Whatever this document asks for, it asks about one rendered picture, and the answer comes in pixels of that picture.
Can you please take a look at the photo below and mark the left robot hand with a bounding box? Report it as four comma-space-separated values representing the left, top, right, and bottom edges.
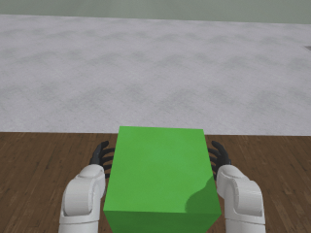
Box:
88, 141, 116, 179

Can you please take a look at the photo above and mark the right robot hand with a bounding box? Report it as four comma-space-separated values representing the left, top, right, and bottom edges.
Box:
207, 141, 231, 181

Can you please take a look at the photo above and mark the carton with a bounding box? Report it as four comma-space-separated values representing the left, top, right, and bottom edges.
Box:
103, 125, 222, 233

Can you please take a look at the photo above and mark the robot left forearm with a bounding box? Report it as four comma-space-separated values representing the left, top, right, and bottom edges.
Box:
58, 164, 106, 233

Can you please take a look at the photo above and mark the robot right forearm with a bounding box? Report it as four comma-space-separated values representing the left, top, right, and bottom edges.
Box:
216, 164, 266, 233

